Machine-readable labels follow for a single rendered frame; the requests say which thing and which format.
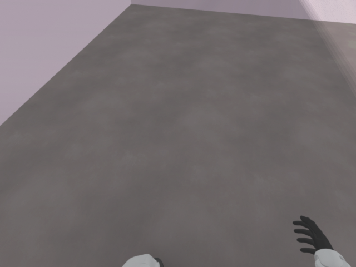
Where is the robot right hand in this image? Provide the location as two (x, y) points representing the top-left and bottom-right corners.
(293, 216), (334, 255)

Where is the right robot forearm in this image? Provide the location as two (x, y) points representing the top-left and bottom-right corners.
(314, 249), (351, 267)

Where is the robot left thigh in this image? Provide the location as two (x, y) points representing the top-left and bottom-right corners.
(122, 255), (160, 267)

